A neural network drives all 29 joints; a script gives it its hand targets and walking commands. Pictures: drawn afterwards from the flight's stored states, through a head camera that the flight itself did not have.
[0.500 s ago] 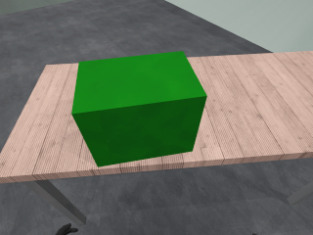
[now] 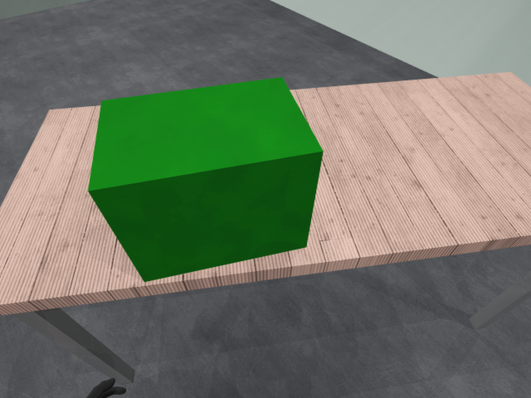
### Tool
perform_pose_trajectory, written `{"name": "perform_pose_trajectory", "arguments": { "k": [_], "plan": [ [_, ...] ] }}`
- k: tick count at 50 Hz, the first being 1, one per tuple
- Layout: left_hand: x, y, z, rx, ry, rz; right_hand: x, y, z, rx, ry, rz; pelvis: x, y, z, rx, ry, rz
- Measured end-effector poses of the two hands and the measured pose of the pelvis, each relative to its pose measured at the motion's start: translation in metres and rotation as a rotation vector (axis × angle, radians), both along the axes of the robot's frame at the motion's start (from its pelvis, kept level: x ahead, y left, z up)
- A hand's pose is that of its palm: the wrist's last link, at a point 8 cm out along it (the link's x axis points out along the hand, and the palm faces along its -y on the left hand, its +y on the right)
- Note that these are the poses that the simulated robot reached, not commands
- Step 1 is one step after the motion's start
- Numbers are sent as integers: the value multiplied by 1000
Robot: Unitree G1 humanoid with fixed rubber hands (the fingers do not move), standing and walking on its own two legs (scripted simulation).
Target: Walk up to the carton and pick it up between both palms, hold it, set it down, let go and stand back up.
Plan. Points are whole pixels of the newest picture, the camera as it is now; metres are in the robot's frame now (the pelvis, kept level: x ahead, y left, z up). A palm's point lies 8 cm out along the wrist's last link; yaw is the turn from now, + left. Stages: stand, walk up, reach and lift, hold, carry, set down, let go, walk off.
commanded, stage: walk up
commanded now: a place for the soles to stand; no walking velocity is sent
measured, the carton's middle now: (212, 180) +0.45 +0.10 +0.08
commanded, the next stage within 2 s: none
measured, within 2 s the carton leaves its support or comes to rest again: neither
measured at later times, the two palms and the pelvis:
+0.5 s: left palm out of the picture +0.07 +0.24 -0.11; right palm out of the picture +0.07 -0.28 -0.08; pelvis +0.00 -0.03 +0.01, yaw +6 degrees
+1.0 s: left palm out of the picture +0.08 +0.26 -0.10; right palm out of the picture +0.15 -0.27 -0.08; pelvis +0.01 -0.03 +0.00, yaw +13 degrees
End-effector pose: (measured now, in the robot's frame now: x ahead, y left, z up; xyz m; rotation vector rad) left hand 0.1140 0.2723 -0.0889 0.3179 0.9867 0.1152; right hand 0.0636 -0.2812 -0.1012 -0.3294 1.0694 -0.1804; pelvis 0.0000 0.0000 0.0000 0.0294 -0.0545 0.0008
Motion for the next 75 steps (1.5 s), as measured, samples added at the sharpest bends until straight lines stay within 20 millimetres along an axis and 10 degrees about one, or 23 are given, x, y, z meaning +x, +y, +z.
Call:
{"name": "perform_pose_trajectory", "arguments": {
  "k": [21, 49, 75],
  "plan": [
    [-37, -31, -19, -99, 12, 130, -5, 0, 16, 11, 24, 52, -5, -22, 7, -22, 1, 89],
    [-34, -14, -9, -47, -35, 232, 85, 9, 23, 14, -77, 238, 12, -28, 5, -42, 29, 229],
    [-100, -26, -11, -46, 38, 372, 143, 35, 22, 58, -137, 376, 14, -38, 5, -44, 15, 350]
  ]
}}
